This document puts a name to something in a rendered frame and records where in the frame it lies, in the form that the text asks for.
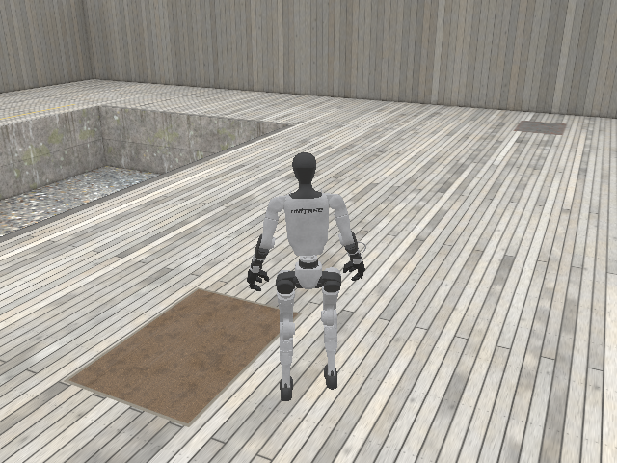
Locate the robot right forearm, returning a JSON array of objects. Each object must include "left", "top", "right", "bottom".
[{"left": 344, "top": 231, "right": 362, "bottom": 264}]

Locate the robot left upper arm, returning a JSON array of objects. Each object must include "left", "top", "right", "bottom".
[{"left": 259, "top": 195, "right": 286, "bottom": 250}]

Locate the right robot hand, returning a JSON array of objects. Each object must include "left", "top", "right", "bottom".
[{"left": 343, "top": 261, "right": 365, "bottom": 281}]

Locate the robot foot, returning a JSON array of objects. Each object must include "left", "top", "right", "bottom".
[
  {"left": 280, "top": 376, "right": 293, "bottom": 401},
  {"left": 324, "top": 365, "right": 337, "bottom": 390}
]

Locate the robot right upper arm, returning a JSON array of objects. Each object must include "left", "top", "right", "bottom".
[{"left": 326, "top": 193, "right": 355, "bottom": 246}]

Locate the robot left forearm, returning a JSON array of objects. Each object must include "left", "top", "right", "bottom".
[{"left": 250, "top": 235, "right": 269, "bottom": 273}]

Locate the robot right foot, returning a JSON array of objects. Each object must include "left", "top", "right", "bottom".
[{"left": 324, "top": 365, "right": 337, "bottom": 390}]

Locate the robot left foot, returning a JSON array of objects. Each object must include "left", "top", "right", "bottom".
[{"left": 280, "top": 376, "right": 293, "bottom": 401}]

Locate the left robot hand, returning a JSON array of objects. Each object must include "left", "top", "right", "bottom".
[{"left": 247, "top": 269, "right": 269, "bottom": 291}]

